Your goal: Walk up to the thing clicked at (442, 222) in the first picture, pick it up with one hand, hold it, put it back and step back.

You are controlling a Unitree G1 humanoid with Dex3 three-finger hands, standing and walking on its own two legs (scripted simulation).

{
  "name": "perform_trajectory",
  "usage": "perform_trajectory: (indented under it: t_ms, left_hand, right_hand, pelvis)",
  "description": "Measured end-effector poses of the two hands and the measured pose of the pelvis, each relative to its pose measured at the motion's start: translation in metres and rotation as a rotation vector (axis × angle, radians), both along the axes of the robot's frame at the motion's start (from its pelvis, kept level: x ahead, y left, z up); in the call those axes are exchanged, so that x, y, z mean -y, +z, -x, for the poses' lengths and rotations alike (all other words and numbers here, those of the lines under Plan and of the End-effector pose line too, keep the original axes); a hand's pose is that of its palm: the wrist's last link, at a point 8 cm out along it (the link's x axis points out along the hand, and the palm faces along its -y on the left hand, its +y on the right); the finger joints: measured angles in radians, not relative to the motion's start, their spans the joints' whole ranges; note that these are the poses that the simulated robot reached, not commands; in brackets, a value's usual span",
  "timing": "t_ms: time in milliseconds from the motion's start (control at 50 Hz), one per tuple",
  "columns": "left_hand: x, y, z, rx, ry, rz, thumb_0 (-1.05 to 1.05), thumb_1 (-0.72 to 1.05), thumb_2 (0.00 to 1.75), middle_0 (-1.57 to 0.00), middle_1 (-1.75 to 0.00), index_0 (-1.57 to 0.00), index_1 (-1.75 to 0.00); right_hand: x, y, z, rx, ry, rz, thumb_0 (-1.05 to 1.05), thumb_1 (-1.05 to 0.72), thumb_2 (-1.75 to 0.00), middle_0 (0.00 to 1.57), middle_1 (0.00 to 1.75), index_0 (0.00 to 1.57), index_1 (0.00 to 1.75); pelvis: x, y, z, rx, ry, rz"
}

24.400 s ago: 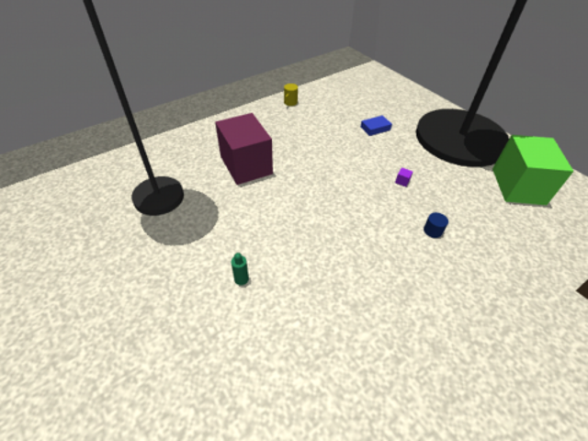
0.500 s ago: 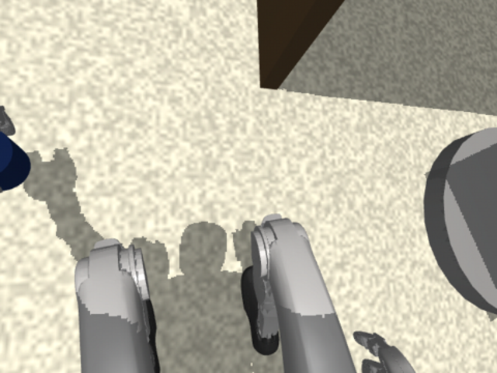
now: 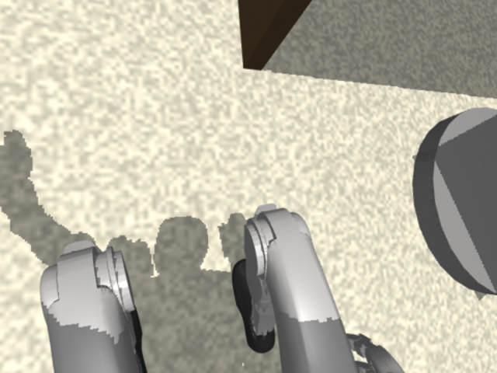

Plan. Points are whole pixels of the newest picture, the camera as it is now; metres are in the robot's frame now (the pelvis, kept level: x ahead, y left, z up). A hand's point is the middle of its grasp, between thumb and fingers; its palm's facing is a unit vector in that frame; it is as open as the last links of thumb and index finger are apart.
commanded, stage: lower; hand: left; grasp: from above
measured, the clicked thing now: out of the picture +0.47 +0.36 -0.21
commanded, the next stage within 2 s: rest in 0.36 s
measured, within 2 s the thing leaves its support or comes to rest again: rests again in 0.98 s
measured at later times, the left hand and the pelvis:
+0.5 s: hand out of the picture +0.46 +0.36 -0.22, palm faces -0.46 -0.10 -0.88, open 10.6 cm; pelvis +0.01 +0.00 -0.03, yaw -2 degrees
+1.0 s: hand out of the picture +0.47 +0.35 -0.26, palm faces -0.47 -0.12 -0.88, open 10.6 cm; pelvis +0.01 +0.00 -0.04, yaw -4 degrees
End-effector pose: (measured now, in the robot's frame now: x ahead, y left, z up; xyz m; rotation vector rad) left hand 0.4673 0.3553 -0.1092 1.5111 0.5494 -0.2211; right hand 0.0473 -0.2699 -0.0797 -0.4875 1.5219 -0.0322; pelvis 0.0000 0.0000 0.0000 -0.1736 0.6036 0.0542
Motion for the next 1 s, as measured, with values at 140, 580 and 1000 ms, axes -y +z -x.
perform_trajectory:
  t_ms: [140,580,1000]
  left_hand:
    - [-0.002,-0.011,-0.003,-0.025,0.002,0.006,0.01,-0.10,0.60,-0.52,-0.86,-0.59,-0.75]
    - [-0.005,-0.061,-0.004,-0.001,-0.016,0.039,-0.01,-0.11,0.60,-0.56,-0.81,-0.62,-0.72]
    - [-0.001,-0.092,-0.008,0.000,-0.013,0.064,-0.01,-0.10,0.59,-0.55,-0.81,-0.61,-0.73]
  right_hand:
    - [0.000,-0.003,-0.002,-0.011,0.014,0.004,0.00,-0.91,-0.90,0.20,0.30,0.20,0.30]
    - [0.002,-0.018,-0.017,-0.033,0.083,0.040,0.00,-0.91,-0.90,0.20,0.30,0.20,0.29]
    - [-0.003,-0.011,-0.008,-0.058,0.125,0.056,0.00,-0.90,-0.89,0.20,0.30,0.20,0.30]
  pelvis:
    - [0.000,-0.005,-0.002,0.001,-0.003,0.006]
    - [-0.002,-0.029,-0.006,0.029,-0.022,0.030]
    - [-0.005,-0.037,-0.007,0.061,-0.040,0.058]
